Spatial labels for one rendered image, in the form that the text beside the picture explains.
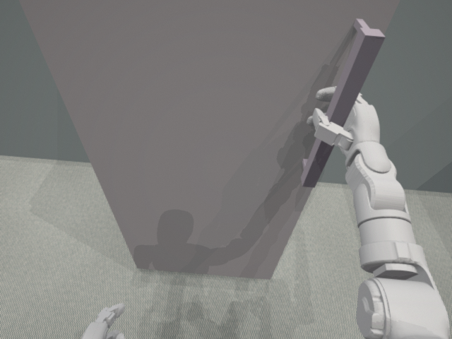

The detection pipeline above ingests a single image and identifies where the handle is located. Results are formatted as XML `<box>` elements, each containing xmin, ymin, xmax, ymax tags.
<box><xmin>301</xmin><ymin>18</ymin><xmax>386</xmax><ymax>188</ymax></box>

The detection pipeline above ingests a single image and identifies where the left robot hand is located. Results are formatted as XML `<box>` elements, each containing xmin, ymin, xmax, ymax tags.
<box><xmin>81</xmin><ymin>303</ymin><xmax>125</xmax><ymax>339</ymax></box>

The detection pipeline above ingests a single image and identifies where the robot right upper arm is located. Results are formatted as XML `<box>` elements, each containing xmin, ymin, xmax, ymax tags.
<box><xmin>356</xmin><ymin>278</ymin><xmax>448</xmax><ymax>339</ymax></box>

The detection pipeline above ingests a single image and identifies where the right robot hand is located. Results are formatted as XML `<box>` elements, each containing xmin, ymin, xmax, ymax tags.
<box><xmin>307</xmin><ymin>86</ymin><xmax>380</xmax><ymax>158</ymax></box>

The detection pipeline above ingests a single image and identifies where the robot right forearm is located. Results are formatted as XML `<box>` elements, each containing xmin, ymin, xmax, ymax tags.
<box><xmin>345</xmin><ymin>141</ymin><xmax>450</xmax><ymax>339</ymax></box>

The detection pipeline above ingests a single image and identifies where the fridge door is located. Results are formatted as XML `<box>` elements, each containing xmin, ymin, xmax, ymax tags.
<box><xmin>19</xmin><ymin>0</ymin><xmax>400</xmax><ymax>280</ymax></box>

